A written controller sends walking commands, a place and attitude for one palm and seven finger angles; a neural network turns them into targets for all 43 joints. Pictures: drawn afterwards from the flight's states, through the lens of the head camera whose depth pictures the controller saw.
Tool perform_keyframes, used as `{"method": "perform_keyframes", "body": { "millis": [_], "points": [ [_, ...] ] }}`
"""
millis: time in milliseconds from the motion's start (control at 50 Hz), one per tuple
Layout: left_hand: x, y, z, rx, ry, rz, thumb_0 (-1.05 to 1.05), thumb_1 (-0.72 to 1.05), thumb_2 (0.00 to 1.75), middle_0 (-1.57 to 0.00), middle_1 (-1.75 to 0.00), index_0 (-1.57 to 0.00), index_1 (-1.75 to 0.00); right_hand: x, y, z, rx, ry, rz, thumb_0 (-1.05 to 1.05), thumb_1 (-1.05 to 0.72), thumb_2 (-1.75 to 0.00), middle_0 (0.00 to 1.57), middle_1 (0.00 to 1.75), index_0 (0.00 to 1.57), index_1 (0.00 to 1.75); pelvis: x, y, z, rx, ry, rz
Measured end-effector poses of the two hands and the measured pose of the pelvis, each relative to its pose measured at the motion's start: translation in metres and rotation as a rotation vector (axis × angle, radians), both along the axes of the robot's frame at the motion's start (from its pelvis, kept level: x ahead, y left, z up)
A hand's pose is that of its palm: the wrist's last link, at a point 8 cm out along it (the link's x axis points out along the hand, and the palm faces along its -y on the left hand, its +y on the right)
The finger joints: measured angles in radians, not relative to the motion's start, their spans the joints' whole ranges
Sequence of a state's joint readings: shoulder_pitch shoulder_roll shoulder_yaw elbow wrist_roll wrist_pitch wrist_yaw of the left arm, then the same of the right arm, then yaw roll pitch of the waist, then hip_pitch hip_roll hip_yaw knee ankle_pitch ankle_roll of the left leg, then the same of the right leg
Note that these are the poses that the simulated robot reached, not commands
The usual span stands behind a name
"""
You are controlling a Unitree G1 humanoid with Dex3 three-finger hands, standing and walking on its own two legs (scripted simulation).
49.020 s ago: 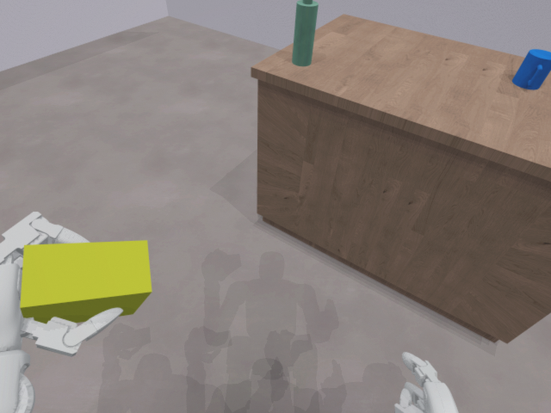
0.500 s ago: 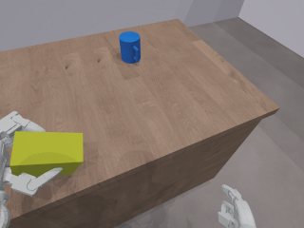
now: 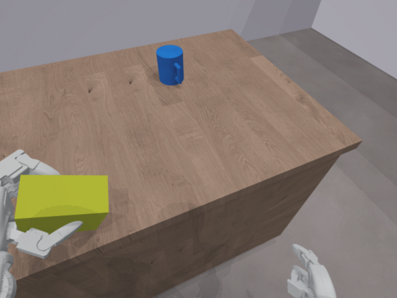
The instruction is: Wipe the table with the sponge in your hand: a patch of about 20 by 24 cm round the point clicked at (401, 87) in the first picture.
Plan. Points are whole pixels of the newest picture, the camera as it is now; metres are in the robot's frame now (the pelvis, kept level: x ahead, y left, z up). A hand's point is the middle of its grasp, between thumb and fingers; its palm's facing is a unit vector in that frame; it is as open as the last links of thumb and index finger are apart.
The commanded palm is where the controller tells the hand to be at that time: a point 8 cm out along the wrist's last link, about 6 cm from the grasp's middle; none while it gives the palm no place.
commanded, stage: come to a stop and stand still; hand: left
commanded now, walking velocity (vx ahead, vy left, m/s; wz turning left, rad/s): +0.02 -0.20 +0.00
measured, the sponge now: (76, 205) +0.23 +0.21 +0.13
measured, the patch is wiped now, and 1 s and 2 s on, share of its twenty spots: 0.00 0.00 0.00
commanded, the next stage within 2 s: look again from close up in 1.16 s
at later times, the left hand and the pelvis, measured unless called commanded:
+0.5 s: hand (39, 203) +0.22 +0.26 +0.14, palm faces +0.25 -0.89 -0.38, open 10.0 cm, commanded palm +0.17 +0.32 +0.18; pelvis +0.01 +0.04 +0.00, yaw -1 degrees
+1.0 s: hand out of the picture +0.23 +0.36 +0.15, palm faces +0.38 -0.84 -0.39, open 10.0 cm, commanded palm +0.17 +0.38 +0.18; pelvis +0.01 +0.10 +0.00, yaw +0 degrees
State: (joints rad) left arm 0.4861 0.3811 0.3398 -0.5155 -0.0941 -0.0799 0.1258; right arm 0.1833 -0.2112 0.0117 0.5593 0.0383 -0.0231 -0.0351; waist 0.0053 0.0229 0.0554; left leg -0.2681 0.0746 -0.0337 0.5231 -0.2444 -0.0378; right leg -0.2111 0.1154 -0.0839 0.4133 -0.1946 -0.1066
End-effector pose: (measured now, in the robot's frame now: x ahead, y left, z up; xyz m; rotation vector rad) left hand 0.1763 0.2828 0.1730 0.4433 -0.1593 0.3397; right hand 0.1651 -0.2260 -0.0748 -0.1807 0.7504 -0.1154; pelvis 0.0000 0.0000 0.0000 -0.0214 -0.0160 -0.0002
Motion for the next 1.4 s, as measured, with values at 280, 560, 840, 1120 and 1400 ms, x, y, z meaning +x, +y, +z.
{"method": "perform_keyframes", "body": {
  "millis": [280,560,840,1120,1400],
  "points": [
    [0.025,0.037,0.029,0.168,-0.121,0.0,-0.01,-0.5,1.05,-0.75,-1.35,-0.76,-1.35,-0.01,0.004,0.001,-0.043,0.024,0.037,0.01,-0.9,-0.9,0.2,0.3,0.2,0.3,-0.001,0.002,0.002,0.006,0.01,-0.001],
    [0.012,0.047,-0.019,0.001,-0.008,-0.093,-0.01,-0.5,1.05,-0.75,-1.35,-0.76,-1.35,-0.011,0.044,0.009,-0.071,-0.024,0.002,0.01,-0.9,-0.9,0.2,0.3,0.2,0.3,0.008,0.052,0.002,0.005,0.003,-0.017],
    [0.021,0.095,0.006,0.02,-0.161,-0.055,-0.01,-0.5,1.05,-0.74,-1.36,-0.76,-1.36,0.034,0.122,0.026,-0.013,-0.136,0.11,0.01,-0.9,-0.9,0.21,0.3,0.21,0.3,0.012,0.097,0.002,-0.001,-0.008,-0.011],
    [-0.002,0.11,0.003,0.032,-0.134,-0.001,-0.01,-0.5,1.05,-0.74,-1.36,-0.76,-1.35,0.005,0.121,0.014,-0.041,-0.037,0.111,0.01,-0.9,-0.9,0.21,0.3,0.21,0.3,-0.001,0.101,0.003,-0.008,-0.028,0.006],
    [-0.006,0.092,-0.006,0.018,-0.078,0.011,-0.01,-0.5,1.05,-0.74,-1.36,-0.76,-1.35,-0.014,0.088,0.014,-0.051,-0.04,0.043,0.01,-0.9,-0.9,0.21,0.3,0.21,0.3,-0.005,0.085,0.005,-0.009,-0.026,0.004]
  ]
}}
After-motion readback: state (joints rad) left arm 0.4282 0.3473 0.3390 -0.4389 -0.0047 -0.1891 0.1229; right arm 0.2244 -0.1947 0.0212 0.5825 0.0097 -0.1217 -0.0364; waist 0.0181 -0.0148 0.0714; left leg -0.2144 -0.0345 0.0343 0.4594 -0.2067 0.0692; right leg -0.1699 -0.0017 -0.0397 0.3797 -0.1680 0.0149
